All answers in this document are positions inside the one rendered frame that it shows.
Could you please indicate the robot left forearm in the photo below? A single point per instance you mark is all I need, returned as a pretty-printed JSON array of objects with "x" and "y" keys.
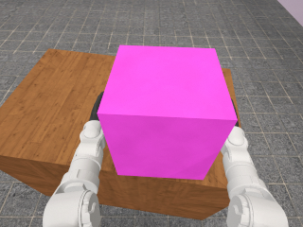
[{"x": 86, "y": 163}]

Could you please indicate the pedestal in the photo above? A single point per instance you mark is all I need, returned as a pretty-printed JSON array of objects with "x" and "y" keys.
[{"x": 40, "y": 126}]

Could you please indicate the robot right upper arm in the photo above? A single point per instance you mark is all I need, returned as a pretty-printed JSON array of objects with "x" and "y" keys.
[{"x": 250, "y": 211}]

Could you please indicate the right robot hand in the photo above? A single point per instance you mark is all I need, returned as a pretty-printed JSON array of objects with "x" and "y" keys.
[{"x": 237, "y": 124}]

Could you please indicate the robot left upper arm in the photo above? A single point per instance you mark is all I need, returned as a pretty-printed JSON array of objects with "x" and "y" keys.
[{"x": 73, "y": 209}]

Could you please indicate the carton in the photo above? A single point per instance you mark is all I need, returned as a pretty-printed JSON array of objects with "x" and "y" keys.
[{"x": 166, "y": 111}]

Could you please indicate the robot right forearm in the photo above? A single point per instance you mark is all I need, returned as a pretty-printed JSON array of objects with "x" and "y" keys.
[{"x": 239, "y": 169}]

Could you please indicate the left robot hand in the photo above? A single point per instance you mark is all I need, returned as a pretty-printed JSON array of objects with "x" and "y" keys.
[{"x": 94, "y": 113}]

